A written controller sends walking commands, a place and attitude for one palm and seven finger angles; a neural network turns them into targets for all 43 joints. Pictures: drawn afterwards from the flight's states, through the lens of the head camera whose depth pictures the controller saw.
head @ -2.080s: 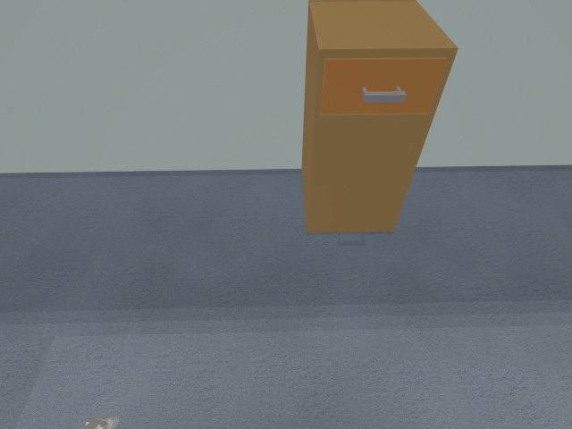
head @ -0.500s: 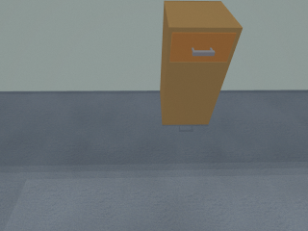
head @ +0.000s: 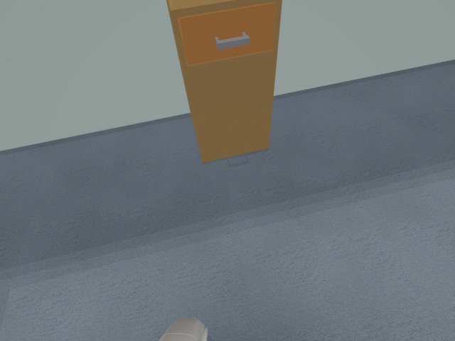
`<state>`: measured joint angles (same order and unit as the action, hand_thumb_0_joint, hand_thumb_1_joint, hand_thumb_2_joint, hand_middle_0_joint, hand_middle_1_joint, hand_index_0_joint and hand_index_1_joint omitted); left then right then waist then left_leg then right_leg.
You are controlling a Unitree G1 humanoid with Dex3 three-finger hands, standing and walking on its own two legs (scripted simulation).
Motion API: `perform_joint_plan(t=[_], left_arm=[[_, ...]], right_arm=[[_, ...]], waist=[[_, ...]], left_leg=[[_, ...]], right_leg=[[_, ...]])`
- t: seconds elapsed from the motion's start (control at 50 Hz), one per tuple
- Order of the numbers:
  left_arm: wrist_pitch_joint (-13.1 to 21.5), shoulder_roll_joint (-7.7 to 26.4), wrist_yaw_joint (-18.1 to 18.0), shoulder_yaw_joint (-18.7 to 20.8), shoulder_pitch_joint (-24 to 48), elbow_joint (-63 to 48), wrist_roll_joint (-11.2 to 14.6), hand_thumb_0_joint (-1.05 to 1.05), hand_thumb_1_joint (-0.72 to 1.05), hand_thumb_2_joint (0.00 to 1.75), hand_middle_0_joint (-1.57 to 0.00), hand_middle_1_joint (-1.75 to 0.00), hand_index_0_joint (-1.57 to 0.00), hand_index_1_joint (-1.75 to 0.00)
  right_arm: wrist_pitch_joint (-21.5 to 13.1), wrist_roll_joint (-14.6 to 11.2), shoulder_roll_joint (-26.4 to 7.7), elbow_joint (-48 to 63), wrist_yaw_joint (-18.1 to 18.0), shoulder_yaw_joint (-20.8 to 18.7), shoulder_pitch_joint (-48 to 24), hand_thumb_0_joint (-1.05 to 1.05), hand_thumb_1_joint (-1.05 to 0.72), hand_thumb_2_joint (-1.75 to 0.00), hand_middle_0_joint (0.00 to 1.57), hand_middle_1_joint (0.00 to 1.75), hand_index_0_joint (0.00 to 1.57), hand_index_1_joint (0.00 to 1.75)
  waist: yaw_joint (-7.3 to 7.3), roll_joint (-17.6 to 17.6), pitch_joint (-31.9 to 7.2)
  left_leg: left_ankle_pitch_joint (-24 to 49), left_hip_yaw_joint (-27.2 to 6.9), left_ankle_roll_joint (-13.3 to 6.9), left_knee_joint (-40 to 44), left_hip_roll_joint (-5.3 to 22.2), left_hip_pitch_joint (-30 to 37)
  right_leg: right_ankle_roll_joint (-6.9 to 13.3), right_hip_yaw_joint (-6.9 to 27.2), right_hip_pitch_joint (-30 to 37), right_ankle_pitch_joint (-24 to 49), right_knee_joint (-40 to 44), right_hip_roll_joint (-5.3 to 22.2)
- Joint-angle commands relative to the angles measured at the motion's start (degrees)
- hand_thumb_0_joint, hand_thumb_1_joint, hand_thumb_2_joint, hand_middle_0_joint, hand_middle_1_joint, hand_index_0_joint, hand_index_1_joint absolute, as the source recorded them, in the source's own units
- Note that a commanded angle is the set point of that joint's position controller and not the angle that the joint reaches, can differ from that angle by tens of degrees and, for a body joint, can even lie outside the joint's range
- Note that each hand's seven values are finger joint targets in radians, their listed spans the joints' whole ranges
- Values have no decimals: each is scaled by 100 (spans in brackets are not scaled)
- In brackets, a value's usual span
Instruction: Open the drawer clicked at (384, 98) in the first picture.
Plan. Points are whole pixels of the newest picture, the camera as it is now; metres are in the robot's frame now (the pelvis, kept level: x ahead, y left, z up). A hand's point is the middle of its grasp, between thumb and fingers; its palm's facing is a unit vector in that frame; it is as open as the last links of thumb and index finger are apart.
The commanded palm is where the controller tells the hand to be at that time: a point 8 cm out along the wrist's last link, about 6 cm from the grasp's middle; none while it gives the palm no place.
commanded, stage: walk to a spot facing it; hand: left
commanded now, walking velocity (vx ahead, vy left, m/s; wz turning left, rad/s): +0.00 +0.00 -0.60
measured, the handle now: (231, 39) +1.11 +0.09 -0.05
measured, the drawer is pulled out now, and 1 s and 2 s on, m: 0.00 0.00 0.00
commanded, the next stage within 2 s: turn to face it in 1.98 s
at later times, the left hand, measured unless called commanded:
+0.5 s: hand out of the picture +0.09 +0.26 -0.16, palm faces -0.22 -0.95 -0.24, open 7.4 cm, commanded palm none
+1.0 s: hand (222, 301) +0.21 +0.05 -0.15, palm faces -0.60 -0.77 -0.21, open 7.4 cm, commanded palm none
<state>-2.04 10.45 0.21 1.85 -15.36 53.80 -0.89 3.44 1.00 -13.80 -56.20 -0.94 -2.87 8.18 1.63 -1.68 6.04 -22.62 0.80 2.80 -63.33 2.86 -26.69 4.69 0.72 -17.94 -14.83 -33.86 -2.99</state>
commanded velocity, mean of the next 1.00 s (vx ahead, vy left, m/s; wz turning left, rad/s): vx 0.17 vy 0.00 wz -0.55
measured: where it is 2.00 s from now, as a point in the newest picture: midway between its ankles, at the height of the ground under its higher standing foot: (312, 320)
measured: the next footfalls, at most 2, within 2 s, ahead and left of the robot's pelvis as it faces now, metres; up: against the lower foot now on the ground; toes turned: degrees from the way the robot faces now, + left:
left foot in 0.42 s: +0.02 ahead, +0.16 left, +0.00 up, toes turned -17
right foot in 0.90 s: -0.02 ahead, -0.14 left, +0.00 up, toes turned -42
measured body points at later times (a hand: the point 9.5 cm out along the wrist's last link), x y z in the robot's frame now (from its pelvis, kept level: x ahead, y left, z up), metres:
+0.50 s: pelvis -0.03 +0.06 +0.01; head -0.01 +0.08 +0.46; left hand +0.10 +0.30 -0.14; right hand +0.00 -0.22 -0.11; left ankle -0.02 +0.17 -0.73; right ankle +0.00 -0.06 -0.69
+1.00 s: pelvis +0.00 -0.03 -0.01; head +0.01 -0.05 +0.44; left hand +0.24 +0.09 -0.13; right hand -0.22 -0.20 -0.16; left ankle +0.01 +0.14 -0.66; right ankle -0.05 -0.12 -0.73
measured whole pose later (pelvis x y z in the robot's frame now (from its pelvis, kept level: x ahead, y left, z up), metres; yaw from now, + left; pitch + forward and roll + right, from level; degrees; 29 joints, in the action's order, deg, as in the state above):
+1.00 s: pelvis +0.00 -0.03 -0.01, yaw -36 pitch -1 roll +0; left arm 1.7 11.4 2.1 2.9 -7.5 51.6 -0.8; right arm 1.3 1.6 -14.5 -60.8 0.0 -2.9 23.6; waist -3.1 -1.8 3.3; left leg -27.0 6.5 2.5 -61.9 9.7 -19.1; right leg 1.9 -6.2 -17.2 -17.6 -35.6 1.5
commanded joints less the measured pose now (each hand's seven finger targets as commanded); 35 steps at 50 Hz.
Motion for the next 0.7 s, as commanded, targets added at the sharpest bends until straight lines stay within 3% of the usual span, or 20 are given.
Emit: perform_joint_plan(t=[0.0,0.1,0.22,0.28,0.32,0.36,0.38,0.4,0.42,0.44,0.46,0.48,0.5,0.54,0.6,0.62,0.68], left_arm=[[163,1263,-116,374,-124,-404,10,0,90,90,-20,-30,-20,-30],[138,1240,-98,425,-368,-353,-2,0,90,90,-20,-30,-20,-30],[77,1308,-94,462,-350,-397,-57,0,90,90,-20,-30,-20,-30],[37,1416,-99,492,-137,-472,-85,0,90,90,-20,-30,-20,-30],[5,1453,-98,492,41,-523,-83,0,90,90,-20,-30,-20,-30],[-32,1415,-71,484,343,-611,-43,0,90,90,-20,-30,-20,-30],[-46,1192,-44,454,429,-704,-12,0,90,90,-20,-30,-20,-30],[-48,866,28,405,224,-739,39,0,90,90,-20,-30,-20,-30],[-54,1094,29,494,435,-781,-40,0,90,90,-20,-30,-20,-30],[-86,1283,65,587,198,-675,-108,0,90,90,-20,-30,-20,-30],[-134,1272,106,635,81,-517,-157,0,90,90,-20,-30,-20,-30],[-161,1149,148,605,-22,-481,-138,0,90,90,-20,-30,-20,-30],[-161,1053,193,554,-86,-479,-131,0,90,90,-20,-30,-20,-30],[-142,892,247,475,194,-562,-124,0,90,90,-20,-30,-20,-30],[-61,824,315,417,800,-741,-116,0,90,90,-20,-30,-20,-30],[-48,782,331,400,930,-787,-109,0,90,90,-20,-30,-20,-30],[-23,683,370,359,1196,-820,-97,0,90,90,-20,-30,-20,-30]], right_arm=[[-167,-10,-521,456,-29,-190,-36,0,-90,-90,20,30,20,30],[-159,-3,-480,562,-69,-187,-172,0,-90,-90,20,30,20,30],[-214,-34,-505,728,-96,-156,-328,0,-90,-90,20,30,20,30],[-260,-93,-493,754,-114,-148,-103,0,-90,-90,20,30,20,30],[-297,-127,-493,704,-134,-151,198,0,-90,-90,20,30,20,30],[-349,-140,-590,559,-173,-185,776,0,-90,-90,20,30,20,30],[-397,-110,-850,541,-212,-229,1007,0,-90,-90,20,30,20,30],[-387,-41,-1303,691,-208,-316,677,0,-90,-90,20,30,20,30],[-349,-48,-1416,875,-191,-316,295,0,-90,-90,20,30,20,30],[-347,-16,-1072,1027,-163,-201,-142,0,-90,-90,20,30,20,30],[-369,5,-812,1060,-175,-135,-462,0,-90,-90,20,30,20,30],[-391,19,-789,1102,-173,-119,-536,0,-90,-90,20,30,20,30],[-428,16,-739,1072,-166,-79,-426,0,-90,-90,20,30,20,30],[-461,48,-763,888,-147,-118,179,0,-90,-90,20,30,20,30],[-544,39,-806,602,-130,-164,1056,0,-90,-90,20,30,20,30],[-573,46,-845,533,-126,-183,1213,0,-90,-90,20,30,20,30],[-624,59,-911,386,-101,-217,1451,0,-90,-90,20,30,20,30]], waist=[[-37,753,-884],[78,811,-980],[179,968,-1029],[99,1045,-1169],[-23,1077,-1256],[-320,1059,-1270],[-468,353,-1252],[-308,-1306,-1045],[-289,-1118,-607],[-11,-721,-487],[180,-607,-302],[239,-527,-242],[238,-449,-308],[-27,-591,-265],[-417,-596,-169],[-461,-632,-140],[-554,-600,-48]], left_leg=[[423,-252,126,-122,111,-461],[348,-324,168,200,7,-605],[-94,-323,91,1289,-147,-130],[-266,-351,-47,2186,-285,423],[-104,-306,-132,2944,-408,1001],[573,-250,-274,4046,-358,2296],[301,-931,-511,4666,305,3032],[-234,-2360,-804,5312,1734,3192],[6,-2598,-1163,5392,2525,1901],[75,-2171,-1224,5375,2168,1057],[533,-1479,-1060,5203,1667,764],[852,-974,-1002,5078,1410,704],[758,-676,-909,5030,1231,818],[349,-547,-938,4973,1130,1642],[118,-779,-1116,5099,1450,2417],[162,-846,-1184,5144,1610,2558],[258,-585,-1172,5206,1787,2559]], right_leg=[[269,2001,840,1279,1576,1356],[223,2340,1166,1081,1623,1259],[498,2889,1039,1003,1652,1175],[501,3104,895,1256,1611,1123],[355,3140,633,1325,1561,997],[-77,2825,-289,570,1403,633],[-361,2318,-1238,-346,824,117],[-586,1250,-2234,-1295,-756,-567],[-796,643,-2052,-1485,-2098,-175],[-871,637,-1540,-1058,-2960,-7],[-914,585,-1369,-725,-3473,-1],[-915,457,-1371,-577,-3800,60],[-908,298,-1454,-433,-3879,116],[-915,89,-1947,-388,-3522,204],[-917,-68,-2384,-450,-2783,487],[-919,-86,-2416,-526,-2537,596],[-888,-237,-2185,-600,-1898,765]])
